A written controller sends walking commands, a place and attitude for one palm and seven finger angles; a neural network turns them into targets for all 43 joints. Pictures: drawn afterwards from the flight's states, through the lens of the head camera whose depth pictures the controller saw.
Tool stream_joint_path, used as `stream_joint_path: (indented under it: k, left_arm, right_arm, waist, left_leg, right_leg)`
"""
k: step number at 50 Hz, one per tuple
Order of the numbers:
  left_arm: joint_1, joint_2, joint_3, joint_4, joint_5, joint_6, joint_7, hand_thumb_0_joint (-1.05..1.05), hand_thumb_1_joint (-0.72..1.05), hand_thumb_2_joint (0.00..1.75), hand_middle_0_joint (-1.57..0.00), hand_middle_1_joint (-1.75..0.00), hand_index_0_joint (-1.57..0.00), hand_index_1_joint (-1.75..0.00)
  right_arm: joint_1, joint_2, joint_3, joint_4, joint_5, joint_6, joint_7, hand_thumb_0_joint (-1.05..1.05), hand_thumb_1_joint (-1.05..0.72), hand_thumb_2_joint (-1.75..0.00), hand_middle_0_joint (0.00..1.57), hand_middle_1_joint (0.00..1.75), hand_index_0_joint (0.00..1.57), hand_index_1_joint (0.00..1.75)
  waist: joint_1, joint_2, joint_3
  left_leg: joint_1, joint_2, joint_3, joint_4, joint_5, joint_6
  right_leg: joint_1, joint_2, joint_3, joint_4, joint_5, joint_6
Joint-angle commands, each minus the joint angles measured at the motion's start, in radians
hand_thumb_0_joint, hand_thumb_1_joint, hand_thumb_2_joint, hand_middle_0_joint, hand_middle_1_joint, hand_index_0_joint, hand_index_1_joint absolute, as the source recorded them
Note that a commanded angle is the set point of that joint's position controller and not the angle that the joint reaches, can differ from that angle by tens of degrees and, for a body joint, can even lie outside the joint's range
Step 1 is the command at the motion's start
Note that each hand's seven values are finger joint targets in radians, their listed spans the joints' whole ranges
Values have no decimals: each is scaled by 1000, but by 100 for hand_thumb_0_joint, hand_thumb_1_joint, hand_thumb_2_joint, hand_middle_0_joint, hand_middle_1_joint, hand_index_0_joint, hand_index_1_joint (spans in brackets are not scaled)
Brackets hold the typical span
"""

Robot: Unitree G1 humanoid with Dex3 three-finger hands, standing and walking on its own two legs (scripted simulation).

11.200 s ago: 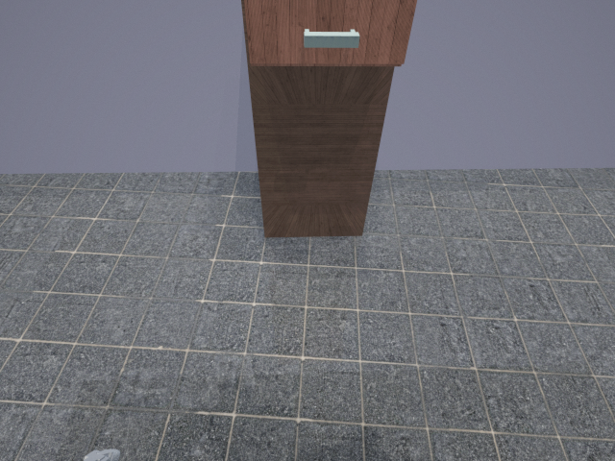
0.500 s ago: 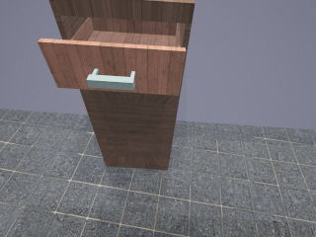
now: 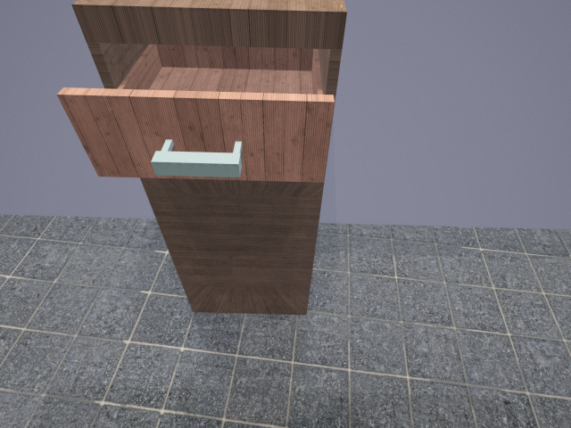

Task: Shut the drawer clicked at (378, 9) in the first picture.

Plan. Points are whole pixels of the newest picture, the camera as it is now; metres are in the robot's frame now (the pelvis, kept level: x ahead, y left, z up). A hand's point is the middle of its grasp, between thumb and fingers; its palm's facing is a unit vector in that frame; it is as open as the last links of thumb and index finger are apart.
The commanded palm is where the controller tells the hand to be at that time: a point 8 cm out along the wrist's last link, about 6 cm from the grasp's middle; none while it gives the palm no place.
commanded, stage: raise the hand and make a fist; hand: left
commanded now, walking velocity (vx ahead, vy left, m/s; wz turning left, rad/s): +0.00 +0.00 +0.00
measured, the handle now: (200, 155) +0.46 +0.16 +0.15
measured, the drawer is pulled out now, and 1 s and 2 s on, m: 0.17 0.17 0.17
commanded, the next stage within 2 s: bring the fist close to the handle in 1.94 s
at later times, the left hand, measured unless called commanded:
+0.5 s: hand (175, 404) +0.15 +0.15 +0.00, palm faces +0.11 -0.99 -0.03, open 5.8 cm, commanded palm +0.15 +0.21 +0.03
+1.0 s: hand (166, 316) +0.21 +0.15 +0.12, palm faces +0.01 -1.00 -0.05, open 3.4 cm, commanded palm +0.19 +0.19 +0.14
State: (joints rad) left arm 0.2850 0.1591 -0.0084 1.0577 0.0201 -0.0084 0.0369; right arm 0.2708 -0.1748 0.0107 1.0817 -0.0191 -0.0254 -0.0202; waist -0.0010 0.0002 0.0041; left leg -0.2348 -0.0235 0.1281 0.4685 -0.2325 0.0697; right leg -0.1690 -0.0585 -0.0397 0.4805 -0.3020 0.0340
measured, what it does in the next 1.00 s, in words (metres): stands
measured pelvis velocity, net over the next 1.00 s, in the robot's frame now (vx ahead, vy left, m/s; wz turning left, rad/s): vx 0.01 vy -0.04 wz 0.05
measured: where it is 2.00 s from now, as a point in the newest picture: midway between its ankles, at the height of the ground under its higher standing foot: outside the picture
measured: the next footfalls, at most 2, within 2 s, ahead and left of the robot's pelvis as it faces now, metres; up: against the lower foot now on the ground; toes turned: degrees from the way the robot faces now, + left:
none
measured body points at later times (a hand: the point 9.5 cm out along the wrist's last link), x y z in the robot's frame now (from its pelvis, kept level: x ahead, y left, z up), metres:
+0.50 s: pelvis -0.01 -0.05 -0.05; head +0.00 -0.05 +0.40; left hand +0.14 +0.20 +0.01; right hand +0.23 -0.27 -0.08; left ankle +0.02 +0.07 -0.74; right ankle -0.02 -0.13 -0.74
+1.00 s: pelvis +0.01 -0.04 -0.01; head +0.00 -0.05 +0.44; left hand +0.21 +0.20 +0.12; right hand +0.18 -0.28 -0.09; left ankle +0.02 +0.07 -0.74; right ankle -0.02 -0.13 -0.74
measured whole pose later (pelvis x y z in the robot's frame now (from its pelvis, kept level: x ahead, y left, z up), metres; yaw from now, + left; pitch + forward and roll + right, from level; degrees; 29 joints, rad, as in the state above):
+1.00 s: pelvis +0.01 -0.04 -0.01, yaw +3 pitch +2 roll +0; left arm 0.35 0.24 0.19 -0.29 -0.32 -0.06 -0.28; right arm 0.30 -0.28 0.01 0.61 0.06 -0.29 -0.07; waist 0.03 0.05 -0.07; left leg -0.37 0.01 0.03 0.65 -0.32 0.01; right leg -0.28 0.01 -0.07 0.63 -0.38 -0.03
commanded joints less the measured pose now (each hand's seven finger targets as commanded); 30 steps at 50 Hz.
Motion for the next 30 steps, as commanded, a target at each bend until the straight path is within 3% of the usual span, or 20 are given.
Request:
stream_joint_path:
  k: [1, 2, 3, 4, 5, 6, 7, 8, 9, 10, 11, 12, 14, 15, 17, 20, 24, 25, 28, 30]
  left_arm:
    - [93, 85, 12, -7, -4, -12, 7, 0, 90, 90, -20, -30, -20, -30]
    - [116, 107, 6, 10, 8, -18, 44, 0, 90, 90, -20, -30, -20, -30]
    - [-619, 379, 205, -1588, -174, -219, 48, 0, 90, 90, -22, -32, -22, -32]
    - [-125, 290, 141, -1402, -102, -174, 78, 0, 90, 90, -24, -34, -24, -34]
    - [134, 92, 9, -1278, -121, -40, 108, 0, 90, 90, -26, -37, -26, -37]
    - [179, -58, -66, -1222, -162, -10, 96, 0, 90, 90, -28, -39, -28, -39]
    - [90, 19, -4, -1279, -172, -49, 88, 0, 90, 90, -30, -41, -30, -41]
    - [96, 68, 41, -1256, -167, -99, 70, 0, 90, 90, -32, -43, -32, -43]
    - [191, 51, 68, -1185, -182, -152, 34, 0, 90, 90, -34, -45, -34, -45]
    - [306, 50, 99, -1087, -195, -202, -21, 0, 90, 90, -36, -47, -36, -47]
    - [349, 22, 102, -1024, -207, -272, -84, 0, 90, 90, -38, -50, -38, -50]
    - [353, -14, 81, -1001, -225, -347, -156, 0, 90, 90, -40, -52, -40, -52]
    - [342, 37, 133, -1013, -263, -490, -301, 0, 90, 90, -44, -56, -44, -56]
    - [375, 109, 205, -1000, -269, -507, -343, 0, 90, 90, -46, -58, -46, -58]
    - [309, 170, 242, -1157, -292, -461, -373, 0, 90, 90, -50, -62, -50, -62]
    - [133, 209, 283, -1343, -326, -387, -321, 0, 90, 90, -56, -69, -56, -69]
    - [-69, 201, 231, -1506, -307, -429, -261, 0, 90, 90, -64, -78, -64, -78]
    - [-112, 199, 204, -1514, -309, -436, -269, 0, 90, 90, -66, -80, -66, -80]
    - [-130, 229, 210, -1398, -324, -409, -328, 0, 90, 90, -72, -86, -72, -86]
    - [-133, 268, 245, -1305, -337, -344, -371, 0, 90, 90, -76, -91, -76, -91]
  right_arm:
    - [47, -92, -15, -25, 4, -14, -4, 0, -90, -90, 20, 30, 20, 30]
    - [-6, -136, -20, -94, 16, -10, 0, 0, -90, -90, 20, 30, 20, 30]
    - [22, -283, -70, -442, 60, -152, -29, 0, -90, -90, 20, 30, 20, 30]
    - [-53, -188, -22, -393, 55, -253, -59, 0, -90, -90, 20, 30, 20, 30]
    - [-74, -145, -31, -381, 74, -295, -54, 0, -90, -90, 20, 30, 20, 30]
    - [-33, -131, -32, -361, 73, -308, -52, 0, -90, -90, 20, 30, 20, 30]
    - [-53, -172, -54, -414, 67, -321, -49, 0, -90, -90, 20, 30, 20, 30]
    - [-61, -195, -59, -438, 52, -325, -45, 0, -90, -90, 20, 30, 20, 30]
    - [-66, -190, -62, -467, 41, -325, -41, 0, -90, -90, 20, 30, 20, 30]
    - [-74, -191, -74, -493, 45, -320, -30, 0, -90, -90, 20, 30, 20, 30]
    - [-82, -190, -82, -510, 36, -307, -19, 0, -90, -90, 20, 30, 20, 30]
    - [-105, -193, -88, -539, 31, -301, -7, 0, -90, -90, 20, 30, 20, 30]
    - [-140, -203, -103, -595, 29, -293, 17, 0, -90, -90, 20, 30, 20, 30]
    - [-144, -205, -112, -624, 40, -282, 26, 0, -90, -90, 20, 30, 20, 30]
    - [-170, -203, -101, -714, 56, -263, 17, 0, -90, -90, 20, 30, 20, 30]
    - [-132, -181, -87, -750, 59, -229, -16, 0, -90, -90, 20, 30, 20, 30]
    - [-70, -168, -61, -716, 53, -237, -38, 0, -90, -90, 20, 30, 20, 30]
    - [-62, -174, -54, -706, 50, -243, -41, 0, -90, -90, 20, 30, 20, 30]
    - [-69, -191, -37, -665, 61, -258, -53, 0, -90, -90, 20, 30, 20, 30]
    - [-86, -202, -29, -654, 71, -259, -61, 0, -90, -90, 20, 30, 20, 30]
  waist:
    - [5, 1, 34]
    - [15, -78, 95]
    - [-114, 112, -446]
    - [9, 276, -459]
    - [-22, 302, -322]
    - [-33, 207, -121]
    - [-43, 156, -17]
    - [-54, 94, -9]
    - [-37, -23, -9]
    - [-5, -108, -10]
    - [7, -244, -30]
    - [18, -292, -28]
    - [35, -203, -71]
    - [61, -107, -92]
    - [76, 11, -207]
    - [41, 22, -230]
    - [-32, 89, -220]
    - [-57, 38, -216]
    - [-60, 56, -165]
    - [-47, 17, -161]
  left_leg:
    - [40, 143, -157, -117, 177, -13]
    - [-9, 174, -163, 50, 331, -37]
    - [322, 69, -199, -21, 382, -77]
    - [426, 137, -225, -65, 465, -97]
    - [276, 117, -232, -129, 306, -132]
    - [155, 99, -222, -133, 210, -112]
    - [49, 87, -222, -88, 63, -96]
    - [-30, 65, -210, -32, -46, -80]
    - [-91, 51, -200, 22, -70, -71]
    - [-128, 41, -180, 79, 5, -68]
    - [-191, 41, -166, 136, 31, -73]
    - [-257, 35, -153, 191, 12, -74]
    - [-337, 20, -128, 283, -18, -80]
    - [-343, 14, -118, 305, -19, -77]
    - [-316, 0, -93, 312, -25, -57]
    - [-305, 6, -107, 326, -58, -44]
    - [-228, 27, -136, 354, -9, -29]
    - [-234, 30, -144, 366, -12, -25]
    - [-239, 31, -151, 355, -18, -29]
    - [-247, 31, -152, 347, -19, -28]
  right_leg:
    - [-41, -46, 50, -70, 150, -54]
    - [-94, -66, 92, -98, 252, -48]
    - [-77, 42, -35, 16, 325, -60]
    - [-146, 51, -26, 140, 100, -70]
    - [-242, 57, -39, 199, -52, -56]
    - [-263, 52, -38, 188, -57, -52]
    - [-275, 54, -51, 127, -58, -56]
    - [-284, 57, -60, 64, -43, -59]
    - [-295, 64, -71, 44, -28, -59]
    - [-295, 74, -71, 57, -4, -65]
    - [-339, 84, -87, 117, -18, -61]
    - [-398, 88, -83, 175, -39, -58]
    - [-439, 74, -49, 257, -41, -68]
    - [-421, 64, -21, 275, -30, -77]
    - [-371, 57, 5, 277, -17, -71]
    - [-366, 63, 48, 234, -71, -52]
    - [-385, 64, 72, 196, 2, -47]
    - [-384, 63, 87, 185, 10, -34]
    - [-350, 44, 117, 131, 32, -25]
    - [-298, 19, 163, 87, 47, 5]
